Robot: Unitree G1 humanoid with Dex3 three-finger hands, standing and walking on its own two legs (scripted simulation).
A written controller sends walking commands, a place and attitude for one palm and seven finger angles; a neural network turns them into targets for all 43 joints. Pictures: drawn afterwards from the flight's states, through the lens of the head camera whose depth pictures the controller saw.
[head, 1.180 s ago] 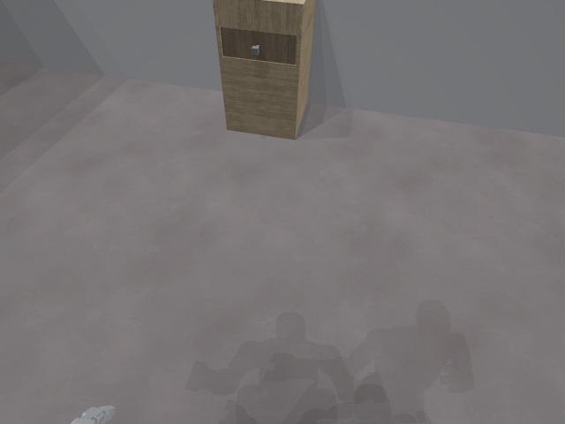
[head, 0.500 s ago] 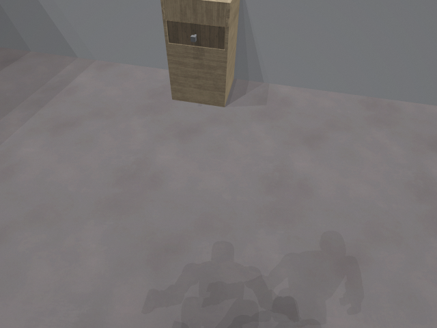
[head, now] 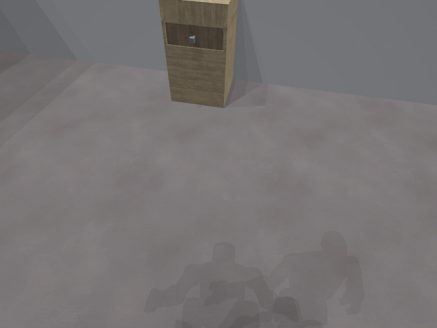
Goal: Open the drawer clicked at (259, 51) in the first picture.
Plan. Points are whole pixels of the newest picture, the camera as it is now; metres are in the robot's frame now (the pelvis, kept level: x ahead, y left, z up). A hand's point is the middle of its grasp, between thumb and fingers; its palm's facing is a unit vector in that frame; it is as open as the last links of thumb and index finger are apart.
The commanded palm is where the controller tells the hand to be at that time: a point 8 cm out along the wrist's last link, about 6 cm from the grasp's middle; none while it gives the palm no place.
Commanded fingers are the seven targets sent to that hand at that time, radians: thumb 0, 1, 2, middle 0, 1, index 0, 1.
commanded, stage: look at it before walking up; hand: left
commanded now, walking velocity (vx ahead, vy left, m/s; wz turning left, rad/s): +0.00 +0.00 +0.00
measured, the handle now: (192, 38) +1.81 +0.26 -0.24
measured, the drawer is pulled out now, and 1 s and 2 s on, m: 0.00 0.00 0.00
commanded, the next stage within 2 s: walk to a spot facing it in 1.46 s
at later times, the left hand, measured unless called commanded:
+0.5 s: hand out of the picture +0.08 +0.24 -0.16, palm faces -0.03 -0.94 -0.33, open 7.4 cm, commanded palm none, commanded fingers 0.00 0.90 0.90 -0.20 -0.30 -0.20 -0.30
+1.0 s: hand out of the picture +0.09 +0.24 -0.16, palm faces -0.04 -0.94 -0.33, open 7.4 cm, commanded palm none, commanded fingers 0.00 0.90 0.90 -0.20 -0.30 -0.20 -0.30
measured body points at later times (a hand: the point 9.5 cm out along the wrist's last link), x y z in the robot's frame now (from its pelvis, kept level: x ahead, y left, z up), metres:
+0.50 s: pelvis +0.01 +0.00 +0.00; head +0.01 +0.00 +0.45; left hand +0.08 +0.29 -0.13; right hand +0.08 -0.30 -0.13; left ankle +0.01 +0.13 -0.74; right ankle +0.01 -0.12 -0.74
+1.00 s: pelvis +0.01 +0.00 +0.00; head +0.02 +0.00 +0.45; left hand +0.09 +0.29 -0.13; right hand +0.09 -0.30 -0.13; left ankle +0.01 +0.13 -0.74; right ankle +0.01 -0.12 -0.74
